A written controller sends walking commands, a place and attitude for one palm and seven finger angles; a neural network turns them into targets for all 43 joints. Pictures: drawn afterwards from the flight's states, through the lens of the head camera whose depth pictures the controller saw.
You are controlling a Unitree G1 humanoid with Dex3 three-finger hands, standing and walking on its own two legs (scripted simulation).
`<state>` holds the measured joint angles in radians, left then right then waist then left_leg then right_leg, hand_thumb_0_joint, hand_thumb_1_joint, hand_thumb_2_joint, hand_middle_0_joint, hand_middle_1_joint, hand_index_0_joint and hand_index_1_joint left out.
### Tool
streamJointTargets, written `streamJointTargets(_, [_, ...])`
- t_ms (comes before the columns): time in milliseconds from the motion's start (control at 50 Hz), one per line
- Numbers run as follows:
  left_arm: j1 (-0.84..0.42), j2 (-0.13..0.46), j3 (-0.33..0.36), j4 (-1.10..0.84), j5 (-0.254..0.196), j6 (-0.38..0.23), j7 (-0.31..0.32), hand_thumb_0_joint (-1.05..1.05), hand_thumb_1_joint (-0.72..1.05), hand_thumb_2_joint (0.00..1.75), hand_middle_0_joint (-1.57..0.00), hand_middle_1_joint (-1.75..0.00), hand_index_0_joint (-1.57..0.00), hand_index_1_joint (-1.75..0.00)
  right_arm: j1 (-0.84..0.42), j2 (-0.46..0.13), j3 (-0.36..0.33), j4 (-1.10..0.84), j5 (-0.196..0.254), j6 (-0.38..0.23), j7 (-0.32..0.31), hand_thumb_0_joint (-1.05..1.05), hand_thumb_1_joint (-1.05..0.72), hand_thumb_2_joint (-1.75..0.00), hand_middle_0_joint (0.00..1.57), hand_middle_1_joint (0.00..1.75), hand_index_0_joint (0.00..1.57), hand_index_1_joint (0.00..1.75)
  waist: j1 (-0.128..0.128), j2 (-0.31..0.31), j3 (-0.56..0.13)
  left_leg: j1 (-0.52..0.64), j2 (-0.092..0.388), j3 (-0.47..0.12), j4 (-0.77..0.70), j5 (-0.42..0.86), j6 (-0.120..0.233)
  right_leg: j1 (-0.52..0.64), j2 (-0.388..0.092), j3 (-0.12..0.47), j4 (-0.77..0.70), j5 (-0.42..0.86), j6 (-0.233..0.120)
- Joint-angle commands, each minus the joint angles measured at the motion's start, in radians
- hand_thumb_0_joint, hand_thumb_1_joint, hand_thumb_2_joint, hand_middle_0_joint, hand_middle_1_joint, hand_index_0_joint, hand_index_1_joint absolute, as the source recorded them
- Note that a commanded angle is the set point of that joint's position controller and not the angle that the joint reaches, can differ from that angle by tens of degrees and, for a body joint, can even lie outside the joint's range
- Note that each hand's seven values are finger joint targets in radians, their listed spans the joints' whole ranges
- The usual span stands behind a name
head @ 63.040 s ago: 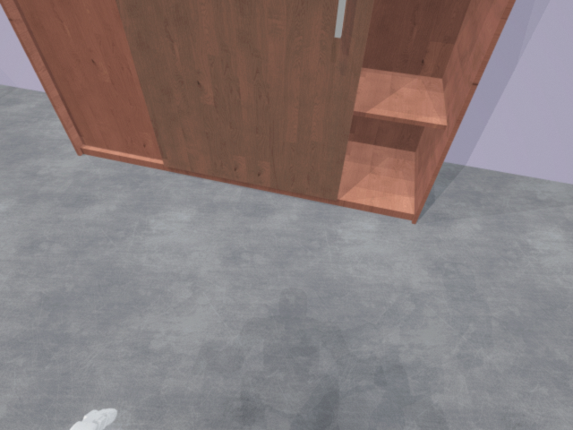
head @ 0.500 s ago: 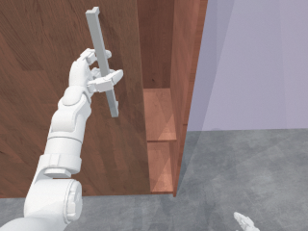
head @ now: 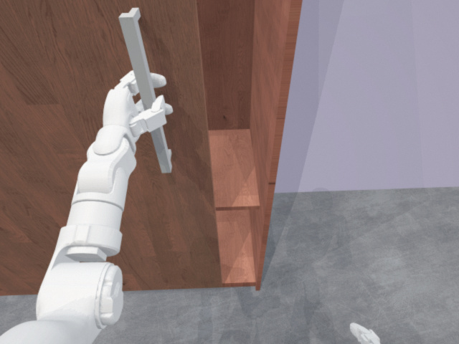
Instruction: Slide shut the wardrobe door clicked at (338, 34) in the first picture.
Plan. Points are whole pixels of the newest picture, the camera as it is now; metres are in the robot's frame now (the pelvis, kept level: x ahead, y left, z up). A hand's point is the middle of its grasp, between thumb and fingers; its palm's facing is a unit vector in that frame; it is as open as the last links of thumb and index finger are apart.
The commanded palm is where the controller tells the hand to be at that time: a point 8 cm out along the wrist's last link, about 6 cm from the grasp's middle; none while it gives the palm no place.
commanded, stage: grip the handle and tug to test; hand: left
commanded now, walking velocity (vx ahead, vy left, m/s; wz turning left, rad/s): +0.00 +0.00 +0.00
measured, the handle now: (153, 103) +0.48 +0.16 +0.20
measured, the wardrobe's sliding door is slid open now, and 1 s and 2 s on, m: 0.14 0.14 0.14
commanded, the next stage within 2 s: tug the door sideways, standing still in 0.40 s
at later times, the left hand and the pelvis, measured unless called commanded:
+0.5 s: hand (161, 116) +0.42 +0.13 +0.22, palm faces +0.06 -1.00 +0.01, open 5.9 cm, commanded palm +0.38 +0.18 +0.21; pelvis +0.03 +0.00 +0.00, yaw -2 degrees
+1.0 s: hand (163, 114) +0.43 +0.12 +0.22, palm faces +0.15 -0.99 -0.03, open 5.8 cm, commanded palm +0.40 +0.12 +0.21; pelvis +0.03 +0.00 +0.00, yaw +3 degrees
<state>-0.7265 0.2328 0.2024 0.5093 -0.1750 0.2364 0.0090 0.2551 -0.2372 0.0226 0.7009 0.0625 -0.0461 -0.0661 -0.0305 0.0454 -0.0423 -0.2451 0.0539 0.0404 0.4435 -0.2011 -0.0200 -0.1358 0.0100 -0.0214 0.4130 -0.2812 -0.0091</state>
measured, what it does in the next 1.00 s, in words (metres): stands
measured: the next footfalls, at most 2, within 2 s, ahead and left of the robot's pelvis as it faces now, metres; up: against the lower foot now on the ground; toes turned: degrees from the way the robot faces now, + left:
left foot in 2.00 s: +0.07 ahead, +0.05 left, +0.00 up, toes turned +20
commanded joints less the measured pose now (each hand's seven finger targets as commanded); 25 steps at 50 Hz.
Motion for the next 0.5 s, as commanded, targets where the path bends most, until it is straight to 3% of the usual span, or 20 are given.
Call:
streamJointTargets(0, [-0.459, 0.200, 0.054, -0.250, -0.002, -0.072, 0.004, 0.00, 0.90, 0.90, -0.45, -1.40, -0.45, -1.40, -0.095, -0.116, -0.043, -0.148, -0.004, -0.057, -0.008, 0.00, -0.90, -0.90, 0.20, 0.30, 0.20, 0.30, 0.014, -0.035, -0.278, 0.226, -0.042, -0.004, -0.004, 0.245, 0.059, -0.044, 0.019, -0.003, -0.059, 0.339, 0.005])
streamJointTargets(40, [-0.434, 0.176, 0.030, -0.261, -0.003, -0.073, 0.003, 0.00, 0.90, 0.90, -0.45, -1.40, -0.45, -1.40, -0.095, -0.113, -0.042, -0.150, -0.004, -0.054, -0.005, 0.00, -0.90, -0.90, 0.20, 0.30, 0.20, 0.30, 0.015, -0.037, -0.280, 0.222, -0.043, -0.005, -0.007, 0.243, 0.056, -0.024, 0.017, -0.007, -0.060, 0.336, 0.003])
streamJointTargets(80, [-0.401, 0.176, 0.040, -0.273, -0.010, -0.071, 0.000, 0.00, 0.90, 0.90, -0.45, -1.40, -0.45, -1.40, -0.100, -0.117, -0.043, -0.157, -0.002, -0.059, -0.003, 0.00, -0.90, -0.90, 0.20, 0.30, 0.20, 0.30, 0.017, -0.080, -0.277, 0.219, -0.039, -0.007, -0.012, 0.240, 0.060, -0.028, 0.022, -0.008, -0.060, 0.344, 0.008])
streamJointTargets(120, [-0.382, 0.207, 0.063, -0.294, -0.012, -0.066, -0.004, 0.00, 0.90, 0.90, -0.45, -1.40, -0.45, -1.40, -0.106, -0.121, -0.044, -0.164, -0.001, -0.057, -0.004, 0.00, -0.90, -0.90, 0.20, 0.30, 0.20, 0.30, 0.023, -0.082, -0.287, 0.217, -0.041, -0.002, -0.013, 0.247, 0.061, -0.010, 0.020, -0.005, -0.059, 0.359, 0.008])
streamJointTargets(160, [-0.373, 0.194, 0.058, -0.344, -0.013, -0.070, -0.006, 0.00, 0.90, 0.90, -0.45, -1.40, -0.45, -1.40, -0.113, -0.118, -0.046, -0.173, -0.002, -0.058, -0.001, 0.00, -0.90, -0.90, 0.20, 0.30, 0.20, 0.30, 0.025, -0.064, -0.306, 0.235, -0.041, 0.001, -0.010, 0.271, 0.061, 0.003, 0.019, -0.006, -0.055, 0.388, 0.007])
streamJointTargets(340, [-0.079, 0.165, 0.058, -0.566, -0.024, -0.030, -0.011, 0.00, 0.90, 0.90, -0.45, -1.40, -0.45, -1.40, -0.158, -0.117, -0.046, -0.218, -0.003, -0.046, 0.019, 0.00, -0.90, -0.90, 0.20, 0.30, 0.20, 0.30, 0.066, -0.048, -0.332, 0.248, -0.039, 0.013, 0.005, 0.436, 0.052, 0.093, 0.012, -0.022, -0.015, 0.581, 0.001])
streamJointTargets(420, [-0.052, 0.125, 0.027, -0.672, -0.032, 0.007, -0.012, 0.00, 0.90, 0.90, -0.45, -1.40, -0.45, -1.40, -0.186, -0.115, -0.046, -0.233, -0.002, -0.045, 0.022, 0.00, -0.90, -0.90, 0.20, 0.30, 0.20, 0.30, 0.055, -0.053, -0.334, 0.279, -0.038, 0.017, 0.017, 0.495, 0.054, 0.081, 0.013, -0.023, -0.004, 0.659, 0.008])
streamJointTargets(480, [0.021, 0.167, 0.076, -0.720, -0.036, 0.041, -0.004, 0.00, 0.90, 0.90, -0.45, -1.40, -0.45, -1.40, -0.199, -0.118, -0.043, -0.240, -0.004, -0.034, 0.023, 0.00, -0.90, -0.90, 0.20, 0.30, 0.20, 0.30, 0.069, -0.050, -0.345, 0.272, -0.040, 0.022, 0.025, 0.537, 0.054, 0.111, 0.007, -0.021, 0.007, 0.723, 0.009])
